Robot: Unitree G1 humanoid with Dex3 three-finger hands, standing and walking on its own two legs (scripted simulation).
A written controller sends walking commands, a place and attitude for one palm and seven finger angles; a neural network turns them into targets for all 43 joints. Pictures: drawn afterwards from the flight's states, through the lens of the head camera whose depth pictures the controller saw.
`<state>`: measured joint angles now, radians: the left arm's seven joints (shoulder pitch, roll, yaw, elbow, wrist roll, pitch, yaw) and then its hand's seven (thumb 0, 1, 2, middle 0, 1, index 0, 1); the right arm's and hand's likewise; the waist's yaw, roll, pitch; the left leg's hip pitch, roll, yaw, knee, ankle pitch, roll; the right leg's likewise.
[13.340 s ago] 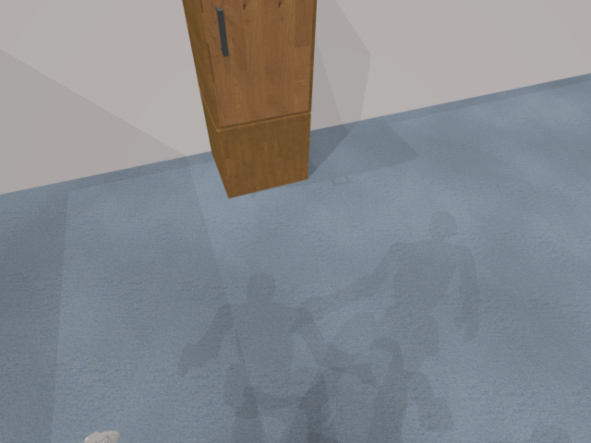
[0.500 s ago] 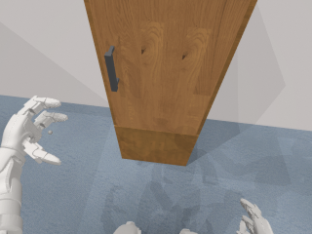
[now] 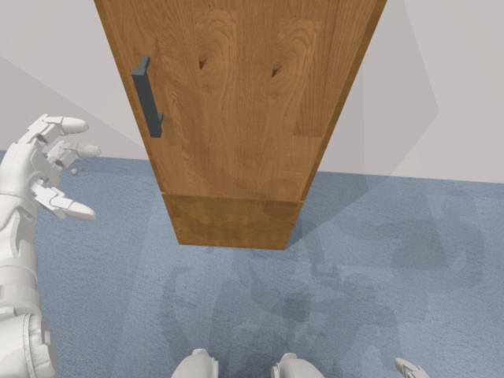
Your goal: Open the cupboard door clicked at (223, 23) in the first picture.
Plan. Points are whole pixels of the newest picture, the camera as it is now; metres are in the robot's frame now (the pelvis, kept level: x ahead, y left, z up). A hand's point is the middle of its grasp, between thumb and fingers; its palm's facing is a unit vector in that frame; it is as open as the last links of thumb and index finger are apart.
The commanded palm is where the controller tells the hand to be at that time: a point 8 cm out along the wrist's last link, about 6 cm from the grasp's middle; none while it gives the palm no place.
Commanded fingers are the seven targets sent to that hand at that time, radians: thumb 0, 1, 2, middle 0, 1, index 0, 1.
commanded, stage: move the hooked fingers beside the handle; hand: left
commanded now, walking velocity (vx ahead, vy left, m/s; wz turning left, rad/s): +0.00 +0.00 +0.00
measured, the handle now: (150, 99) +0.56 +0.19 +0.08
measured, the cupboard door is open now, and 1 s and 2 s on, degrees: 0 0 0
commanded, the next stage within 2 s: slide the fingers in behind the handle in 1.60 s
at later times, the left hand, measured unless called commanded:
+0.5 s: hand (97, 135) +0.48 +0.26 +0.07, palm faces -0.05 -1.00 +0.01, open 14.0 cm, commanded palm +0.47 +0.31 +0.08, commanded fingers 0.00 -0.50 0.30 -0.30 -1.20 -0.30 -1.20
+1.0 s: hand (106, 118) +0.52 +0.26 +0.07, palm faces -0.03 -1.00 -0.01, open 14.0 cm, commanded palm +0.50 +0.30 +0.07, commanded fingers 0.00 -0.50 0.30 -0.30 -1.20 -0.30 -1.20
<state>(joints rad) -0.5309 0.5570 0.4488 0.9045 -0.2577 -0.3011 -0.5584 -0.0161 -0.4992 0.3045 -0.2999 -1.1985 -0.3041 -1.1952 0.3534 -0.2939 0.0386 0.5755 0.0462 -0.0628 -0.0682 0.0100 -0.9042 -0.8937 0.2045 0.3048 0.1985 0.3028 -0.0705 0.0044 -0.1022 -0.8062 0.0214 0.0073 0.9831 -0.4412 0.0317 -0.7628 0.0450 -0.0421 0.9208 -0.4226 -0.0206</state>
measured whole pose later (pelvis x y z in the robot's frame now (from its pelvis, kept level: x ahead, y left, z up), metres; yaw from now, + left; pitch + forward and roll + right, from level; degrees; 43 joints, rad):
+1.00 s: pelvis +0.01 +0.02 -0.01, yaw -2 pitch +22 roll -5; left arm -0.92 0.71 0.48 1.22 -0.11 -0.33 -0.45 -0.02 -0.50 0.30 -0.30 -1.20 -0.30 -1.19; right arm 0.43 -0.29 0.06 0.59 0.01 0.09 -0.03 0.00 -0.90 -0.89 0.21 0.30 0.20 0.30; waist -0.19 0.01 -0.09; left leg -0.97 0.04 0.01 1.05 -0.47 0.05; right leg -0.92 0.06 -0.03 0.95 -0.42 0.00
